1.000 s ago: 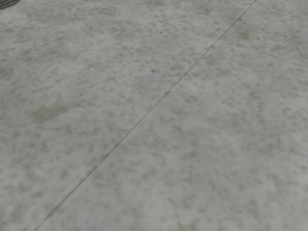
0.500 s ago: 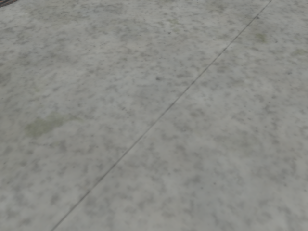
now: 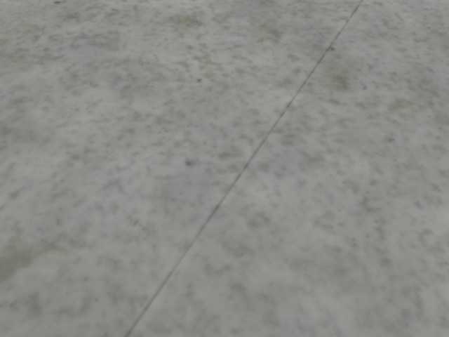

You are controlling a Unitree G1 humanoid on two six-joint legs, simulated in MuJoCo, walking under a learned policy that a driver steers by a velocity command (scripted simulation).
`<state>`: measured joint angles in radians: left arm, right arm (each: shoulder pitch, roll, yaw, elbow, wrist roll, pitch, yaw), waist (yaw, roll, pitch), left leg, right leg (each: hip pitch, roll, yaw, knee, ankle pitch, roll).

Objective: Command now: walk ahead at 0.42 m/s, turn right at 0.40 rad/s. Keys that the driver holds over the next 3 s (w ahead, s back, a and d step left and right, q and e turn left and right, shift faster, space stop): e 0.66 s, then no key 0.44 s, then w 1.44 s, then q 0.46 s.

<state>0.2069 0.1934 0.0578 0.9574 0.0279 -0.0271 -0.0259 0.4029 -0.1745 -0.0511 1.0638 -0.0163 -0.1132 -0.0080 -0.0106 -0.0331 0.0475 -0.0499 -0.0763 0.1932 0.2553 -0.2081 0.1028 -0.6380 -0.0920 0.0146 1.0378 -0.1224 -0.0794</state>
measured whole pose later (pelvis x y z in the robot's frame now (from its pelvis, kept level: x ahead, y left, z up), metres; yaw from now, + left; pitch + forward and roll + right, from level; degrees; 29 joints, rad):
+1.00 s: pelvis +0.20 +0.03 +0.00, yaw -28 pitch +0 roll -1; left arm 0.22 0.27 0.07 0.83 0.02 0.04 0.00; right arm 0.25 -0.22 -0.02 0.80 -0.02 0.00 -0.04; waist 0.01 -0.05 0.02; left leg -0.19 -0.03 -0.02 0.41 -0.23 0.05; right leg -0.42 0.14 0.15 0.84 -0.39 -0.01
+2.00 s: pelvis +0.51 -0.05 +0.00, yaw -28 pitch +0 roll +1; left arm 0.10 0.23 0.03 0.91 0.03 -0.03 -0.05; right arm 0.45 -0.19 -0.03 0.97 -0.01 -0.09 0.01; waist -0.03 -0.04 0.03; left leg 0.04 -0.08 0.09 0.18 -0.22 0.08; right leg -0.65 -0.10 -0.04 0.76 -0.01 -0.03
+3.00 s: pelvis +0.93 -0.26 -0.01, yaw -17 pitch +1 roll -1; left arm 0.11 0.23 0.05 0.87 0.03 0.02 0.03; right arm 0.26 -0.24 -0.07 0.90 -0.01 -0.01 0.00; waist -0.04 -0.02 0.08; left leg -0.33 -0.12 -0.03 0.40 -0.08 0.12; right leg -0.58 -0.04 0.06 1.03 -0.34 0.03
